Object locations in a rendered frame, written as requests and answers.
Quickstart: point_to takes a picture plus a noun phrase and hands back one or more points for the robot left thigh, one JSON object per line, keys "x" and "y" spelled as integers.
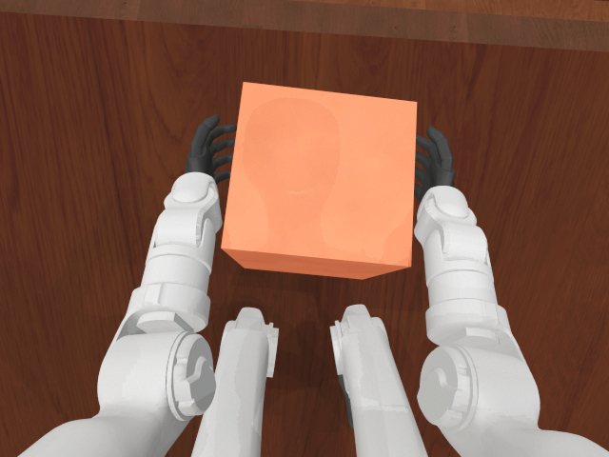
{"x": 232, "y": 425}

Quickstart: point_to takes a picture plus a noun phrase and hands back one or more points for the carton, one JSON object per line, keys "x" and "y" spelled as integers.
{"x": 321, "y": 183}

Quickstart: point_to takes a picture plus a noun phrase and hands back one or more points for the robot left forearm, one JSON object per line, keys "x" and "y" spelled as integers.
{"x": 173, "y": 292}

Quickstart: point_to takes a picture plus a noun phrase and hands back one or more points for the robot right hand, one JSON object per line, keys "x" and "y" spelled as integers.
{"x": 438, "y": 164}

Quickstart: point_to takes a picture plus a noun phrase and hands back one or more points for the robot right forearm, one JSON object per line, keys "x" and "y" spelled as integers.
{"x": 463, "y": 307}

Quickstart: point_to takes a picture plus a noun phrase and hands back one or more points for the robot left hand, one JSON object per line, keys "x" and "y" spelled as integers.
{"x": 200, "y": 158}

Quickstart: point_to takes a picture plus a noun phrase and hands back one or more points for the right robot upper arm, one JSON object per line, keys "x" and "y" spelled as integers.
{"x": 486, "y": 404}

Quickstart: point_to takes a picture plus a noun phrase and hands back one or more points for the left robot upper arm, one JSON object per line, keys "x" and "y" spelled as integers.
{"x": 151, "y": 385}

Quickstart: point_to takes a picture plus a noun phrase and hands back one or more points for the robot left shin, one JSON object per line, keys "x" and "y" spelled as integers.
{"x": 251, "y": 312}

